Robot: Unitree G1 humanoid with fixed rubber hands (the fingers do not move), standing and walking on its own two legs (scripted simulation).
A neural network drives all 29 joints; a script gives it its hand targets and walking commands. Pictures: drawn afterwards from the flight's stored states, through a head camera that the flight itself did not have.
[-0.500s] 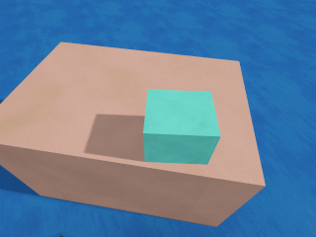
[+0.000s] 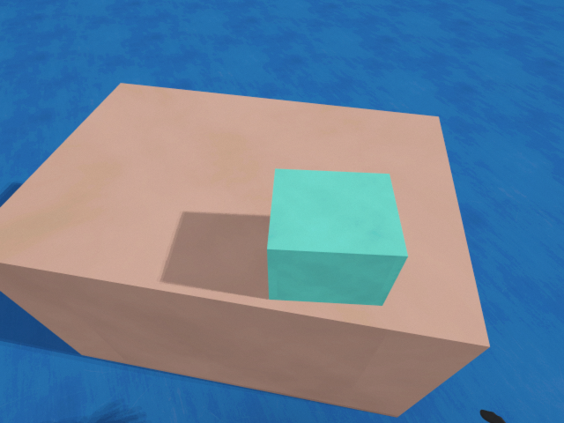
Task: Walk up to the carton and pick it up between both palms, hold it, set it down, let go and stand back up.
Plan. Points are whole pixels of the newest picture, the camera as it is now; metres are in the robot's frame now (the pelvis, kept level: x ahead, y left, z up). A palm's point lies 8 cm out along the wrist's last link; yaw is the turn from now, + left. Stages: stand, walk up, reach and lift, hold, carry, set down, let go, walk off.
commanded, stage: walk up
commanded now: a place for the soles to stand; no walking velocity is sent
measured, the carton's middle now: (328, 237) +0.45 -0.07 -0.06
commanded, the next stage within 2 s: reach and lift in 0.34 s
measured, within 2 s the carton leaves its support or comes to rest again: neither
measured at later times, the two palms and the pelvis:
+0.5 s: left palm out of the picture +0.14 +0.28 -0.12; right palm out of the picture +0.12 -0.31 -0.12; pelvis -0.02 -0.01 -0.02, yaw -2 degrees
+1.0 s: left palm out of the picture +0.14 +0.24 -0.08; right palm out of the picture +0.13 -0.29 -0.08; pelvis -0.01 -0.01 -0.01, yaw -3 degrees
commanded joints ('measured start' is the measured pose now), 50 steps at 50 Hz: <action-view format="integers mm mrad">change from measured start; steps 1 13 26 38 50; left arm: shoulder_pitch -35 9 -123 -112 -41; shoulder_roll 238 207 121 45 -23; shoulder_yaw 46 42 83 143 72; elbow -72 -48 -657 -754 -837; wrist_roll -1 2 85 89 -21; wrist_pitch -22 -21 567 474 329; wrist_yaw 14 18 -2 18 44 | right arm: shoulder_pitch -41 4 -153 -145 -42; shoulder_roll -222 -216 -240 -183 -126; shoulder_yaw -49 -49 -141 -108 -135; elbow -76 -42 -210 -369 -428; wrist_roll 4 -6 -30 -48 -53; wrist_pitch -23 -7 -71 -84 -124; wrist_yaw -7 -16 89 115 99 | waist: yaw -12 -12 -54 13 -25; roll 70 14 61 2 30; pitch -33 -93 -264 -85 -123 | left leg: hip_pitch -70 -25 -78 -61 -84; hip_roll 93 92 14 -21 -16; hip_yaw -59 -25 159 161 163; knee -64 -39 249 53 11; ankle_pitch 271 322 424 196 104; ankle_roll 58 44 -73 -41 -26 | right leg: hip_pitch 27 57 -4 23 -16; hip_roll -66 -91 91 100 97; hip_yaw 53 47 -52 9 13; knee -29 -44 208 35 0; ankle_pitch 182 239 340 217 161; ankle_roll -73 -81 -55 -43 -44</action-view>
